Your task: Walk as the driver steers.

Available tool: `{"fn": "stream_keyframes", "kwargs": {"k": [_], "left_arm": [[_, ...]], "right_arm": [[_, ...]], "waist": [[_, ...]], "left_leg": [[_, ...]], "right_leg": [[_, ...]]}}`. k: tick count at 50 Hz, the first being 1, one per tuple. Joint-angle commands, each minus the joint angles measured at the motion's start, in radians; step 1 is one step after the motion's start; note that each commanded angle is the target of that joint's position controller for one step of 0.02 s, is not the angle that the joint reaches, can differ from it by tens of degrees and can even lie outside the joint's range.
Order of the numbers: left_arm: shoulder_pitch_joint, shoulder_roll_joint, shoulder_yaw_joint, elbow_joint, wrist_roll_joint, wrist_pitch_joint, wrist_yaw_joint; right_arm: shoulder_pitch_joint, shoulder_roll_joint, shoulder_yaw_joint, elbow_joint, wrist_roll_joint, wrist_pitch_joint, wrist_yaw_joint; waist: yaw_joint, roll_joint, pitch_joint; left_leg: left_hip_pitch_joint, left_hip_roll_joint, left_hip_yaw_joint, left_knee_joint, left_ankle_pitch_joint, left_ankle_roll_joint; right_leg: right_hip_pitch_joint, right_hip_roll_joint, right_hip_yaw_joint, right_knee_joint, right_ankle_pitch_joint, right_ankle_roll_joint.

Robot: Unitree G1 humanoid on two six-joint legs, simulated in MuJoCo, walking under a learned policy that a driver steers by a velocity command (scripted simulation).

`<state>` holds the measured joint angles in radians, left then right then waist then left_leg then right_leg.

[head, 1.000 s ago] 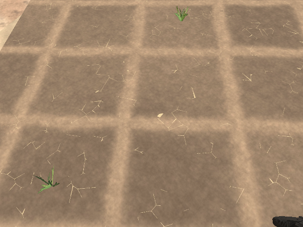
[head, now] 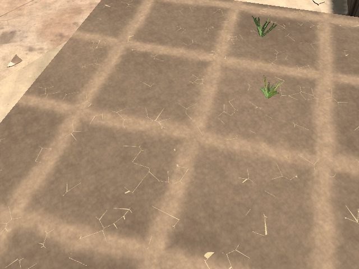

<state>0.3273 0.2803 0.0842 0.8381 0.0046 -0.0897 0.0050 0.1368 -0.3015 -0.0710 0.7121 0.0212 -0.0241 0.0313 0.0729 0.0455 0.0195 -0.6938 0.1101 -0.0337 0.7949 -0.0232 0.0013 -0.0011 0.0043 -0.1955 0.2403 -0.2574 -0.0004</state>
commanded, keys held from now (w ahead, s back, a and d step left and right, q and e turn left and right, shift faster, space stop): w+q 0.26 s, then w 0.12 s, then no key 0.62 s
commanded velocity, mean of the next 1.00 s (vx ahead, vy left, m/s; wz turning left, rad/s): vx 0.30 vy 0.00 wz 0.28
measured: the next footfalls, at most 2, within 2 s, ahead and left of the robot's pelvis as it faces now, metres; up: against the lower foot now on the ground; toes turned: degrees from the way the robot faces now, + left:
left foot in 0.14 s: +0.24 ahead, +0.14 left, +0.00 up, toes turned +9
right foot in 0.62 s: +0.55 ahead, +0.00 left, +0.00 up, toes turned +15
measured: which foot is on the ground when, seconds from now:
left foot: up 0.00-0.12, down 0.14-0.62, up 0.64-0.90, down 0.92-1.00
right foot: down 0.00-0.16, up 0.18-0.60, down 0.62-1.00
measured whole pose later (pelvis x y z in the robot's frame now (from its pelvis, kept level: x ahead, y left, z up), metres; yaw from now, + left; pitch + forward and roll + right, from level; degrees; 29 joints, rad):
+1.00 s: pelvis +0.42 +0.07 -0.01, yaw +16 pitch +0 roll -1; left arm 0.13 0.22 0.01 0.85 0.02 -0.01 -0.01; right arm 0.27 -0.25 -0.05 0.83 -0.02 0.03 -0.03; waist 0.00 -0.01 0.02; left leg -0.26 0.04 -0.05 0.57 -0.30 -0.04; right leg -0.33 0.02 -0.03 0.50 -0.16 -0.02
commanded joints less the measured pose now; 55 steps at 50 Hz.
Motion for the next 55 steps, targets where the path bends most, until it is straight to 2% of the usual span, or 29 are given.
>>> {"fn": "stream_keyframes", "kwargs": {"k": [1,3,5,7,8,9,10,11,12,13,14,16,22,27,30,31,32,33,34,35,36,38,40,43,45,46,47,49,55], "left_arm": [[-0.051,0.175,0.041,-0.060,-0.016,-0.006,0.006],[-0.036,0.193,0.048,-0.047,-0.027,0.008,0.006],[-0.043,0.225,0.057,-0.046,-0.035,0.022,0.009],[-0.046,0.208,0.046,-0.051,-0.037,0.034,0.015],[-0.008,0.121,0.014,-0.076,0.011,0.026,0.014],[0.030,0.049,-0.017,-0.134,0.011,-0.007,0.002],[-0.098,0.152,0.004,-0.144,-0.032,-0.038,-0.009],[-0.154,0.158,0.004,-0.165,-0.051,-0.051,-0.013],[-0.153,0.143,0.000,-0.154,-0.032,-0.055,-0.004],[-0.142,0.152,0.007,-0.144,-0.006,-0.049,0.003],[-0.114,0.154,0.010,-0.134,-0.002,-0.036,-0.001],[-0.090,0.128,0.006,-0.122,0.004,-0.014,-0.003],[-0.259,0.062,-0.023,-0.158,0.011,-0.013,-0.014],[-0.310,0.087,-0.016,-0.172,0.007,-0.026,-0.039],[-0.197,0.119,0.000,-0.138,0.022,-0.032,-0.040],[-0.140,0.162,0.009,-0.128,0.034,-0.038,-0.034],[-0.092,0.203,0.010,-0.135,0.055,-0.036,-0.028],[-0.043,0.126,-0.007,-0.112,0.039,-0.018,-0.030],[-0.043,0.091,-0.020,-0.105,0.006,-0.002,-0.036],[-0.107,0.094,-0.021,-0.107,-0.002,0.011,-0.036],[-0.173,0.080,-0.030,-0.116,0.002,0.022,-0.034],[-0.277,0.078,-0.034,-0.124,0.018,0.041,-0.031],[-0.299,0.085,-0.029,-0.117,0.027,0.050,-0.025],[-0.289,0.086,-0.030,-0.094,0.010,0.057,-0.015],[-0.268,0.055,-0.043,-0.072,0.006,0.061,-0.013],[-0.253,0.043,-0.049,-0.061,0.012,0.061,-0.015],[-0.230,0.060,-0.042,-0.062,0.014,0.063,-0.016],[-0.251,0.056,-0.042,-0.055,0.013,0.063,-0.010],[-0.219,0.044,-0.042,0.001,0.007,0.066,-0.002]], "right_arm": [[-0.096,-0.023,0.005,-0.099,0.001,-0.009,0.019],[-0.123,-0.038,0.000,-0.124,0.000,-0.007,0.027],[-0.075,-0.071,-0.018,-0.131,-0.003,-0.002,0.029],[0.206,-0.167,-0.075,-0.060,0.003,0.006,0.013],[0.318,-0.268,-0.102,-0.039,0.009,0.016,-0.011],[0.257,-0.326,-0.097,-0.079,0.009,-0.001,-0.004],[0.272,-0.231,-0.071,-0.087,0.002,-0.014,0.006],[0.247,-0.189,-0.059,-0.076,-0.003,-0.027,0.006],[0.183,-0.162,-0.049,-0.082,-0.003,-0.033,0.005],[0.121,-0.127,-0.038,-0.094,-0.009,-0.034,0.000],[0.085,-0.109,-0.030,-0.110,-0.022,-0.034,-0.006],[0.078,-0.106,-0.028,-0.106,-0.023,-0.042,-0.013],[0.142,-0.126,-0.028,-0.046,-0.017,-0.040,-0.041],[0.198,-0.119,-0.024,0.004,-0.015,-0.024,-0.046],[0.159,-0.109,-0.022,0.009,-0.014,-0.014,-0.049],[0.174,-0.088,-0.015,0.000,-0.024,-0.015,-0.049],[0.289,-0.039,0.003,-0.001,-0.036,-0.023,-0.048],[0.376,-0.028,0.013,0.034,-0.025,-0.020,-0.045],[0.327,-0.108,-0.004,0.034,-0.014,-0.005,-0.042],[0.252,-0.118,-0.011,0.021,-0.002,0.016,-0.047],[0.199,-0.115,-0.013,0.013,-0.007,0.038,-0.054],[0.190,-0.077,-0.010,0.015,-0.013,0.073,-0.065],[0.218,-0.039,0.000,0.042,-0.022,0.073,-0.072],[0.233,-0.031,0.001,0.076,-0.029,0.062,-0.067],[0.209,-0.033,0.002,0.076,-0.049,0.059,-0.063],[0.178,-0.059,0.001,0.056,-0.056,0.057,-0.066],[0.151,-0.122,-0.014,0.061,-0.044,0.056,-0.071],[0.124,-0.062,-0.002,0.071,-0.045,0.037,-0.069],[0.146,-0.050,0.003,0.103,-0.030,-0.002,-0.066]], "waist": [[-0.009,-0.089,0.063],[-0.012,-0.095,0.067],[-0.056,-0.127,0.012],[-0.206,-0.097,-0.143],[-0.210,0.105,-0.229],[-0.120,0.257,-0.379],[-0.200,0.082,-0.357],[-0.188,0.061,-0.225],[-0.137,-0.031,-0.143],[-0.097,-0.024,-0.105],[-0.066,0.002,-0.091],[-0.051,0.001,-0.085],[-0.108,0.011,-0.018],[-0.133,0.042,-0.031],[-0.060,0.045,-0.074],[-0.046,-0.010,-0.144],[-0.079,-0.157,-0.288],[-0.062,-0.300,-0.419],[-0.043,-0.213,-0.389],[-0.052,-0.156,-0.280],[-0.061,-0.120,-0.193],[-0.108,-0.167,-0.097],[-0.113,-0.207,-0.096],[-0.119,-0.172,-0.136],[-0.119,-0.143,-0.108],[-0.104,-0.110,-0.069],[-0.055,-0.019,-0.016],[-0.062,0.029,0.008],[-0.067,0.000,-0.042]], "left_leg": [[0.021,0.000,0.031,-0.099,0.020,0.025],[0.027,-0.020,0.061,-0.136,-0.059,0.054],[0.146,-0.086,0.122,-0.149,-0.166,0.094],[0.564,-0.180,0.147,-0.226,-0.117,0.160],[0.855,0.027,-0.173,-0.230,-0.047,0.234],[1.089,0.223,-0.763,-0.427,-0.314,0.438],[1.069,0.222,-0.747,-0.513,-0.371,0.385],[0.958,0.191,-0.609,-0.510,-0.324,0.347],[0.801,0.148,-0.498,-0.507,-0.220,0.314],[0.677,0.112,-0.411,-0.514,-0.115,0.295],[0.596,0.092,-0.362,-0.536,-0.045,0.288],[0.523,0.076,-0.294,-0.566,0.077,0.297],[0.460,-0.012,-0.088,-0.555,0.296,0.215],[0.581,0.037,-0.140,-0.454,0.286,0.181],[0.629,0.022,-0.165,-0.292,0.356,0.138],[0.584,-0.045,-0.134,-0.162,0.293,0.095],[0.375,-0.128,-0.114,0.077,-0.046,0.032],[0.259,-0.181,-0.106,0.295,-0.652,-0.026],[0.218,-0.151,-0.147,0.356,-0.701,-0.041],[0.164,-0.119,-0.124,0.385,-0.641,-0.056],[0.157,-0.093,-0.093,0.349,-0.594,-0.063],[0.273,-0.055,-0.062,0.165,-0.524,-0.070],[0.398,-0.070,-0.017,0.017,-0.459,-0.068],[0.527,-0.079,0.014,-0.186,-0.229,-0.042],[0.594,-0.071,0.006,-0.293,-0.144,-0.011],[0.572,-0.019,-0.057,-0.346,-0.165,0.013],[0.450,-0.013,-0.073,-0.352,-0.335,0.041],[0.325,-0.034,-0.066,-0.400,-0.434,0.026],[0.414,-0.043,-0.048,-0.351,-0.151,0.001]], "right_leg": [[-0.023,-0.288,0.066,-0.091,0.301,-0.148],[0.042,-0.306,0.043,-0.040,0.391,-0.131],[0.076,-0.303,0.007,0.103,0.722,-0.108],[-0.059,-0.238,-0.049,0.495,0.826,-0.053],[-0.356,-0.172,-0.051,0.842,0.242,0.001],[-0.706,0.030,0.153,1.134,-0.357,0.045],[-0.814,-0.019,0.289,1.174,-0.302,0.022],[-0.857,-0.055,0.273,1.128,-0.218,-0.002],[-0.804,-0.099,0.275,1.040,-0.142,-0.006],[-0.727,-0.127,0.279,0.953,-0.097,0.000],[-0.661,-0.145,0.280,0.922,-0.063,0.005],[-0.617,-0.143,0.257,0.856,-0.020,0.029],[-0.549,-0.083,0.208,0.446,0.338,0.057],[-0.501,-0.032,0.222,0.285,0.388,0.007],[-0.364,-0.010,0.206,0.187,0.391,-0.046],[-0.203,-0.078,0.253,0.203,0.716,-0.078],[0.115,-0.272,0.443,0.288,1.040,-0.207],[0.239,-0.410,0.633,0.269,1.074,-0.337],[0.178,-0.380,0.661,0.221,0.801,-0.321],[0.077,-0.351,0.627,0.172,0.546,-0.284],[-0.048,-0.317,0.584,0.117,0.363,-0.256],[-0.273,-0.240,0.485,0.030,0.120,-0.198],[-0.351,-0.186,0.396,0.012,0.109,-0.187],[-0.353,-0.181,0.363,0.030,0.003,-0.181],[-0.405,-0.146,0.346,0.033,-0.199,-0.116],[-0.423,-0.119,0.331,0.056,-0.270,-0.069],[-0.386,-0.060,0.275,0.075,-0.246,-0.035],[-0.263,-0.044,0.245,0.156,-0.112,-0.025],[-0.214,-0.041,0.227,0.226,0.165,-0.043]]}}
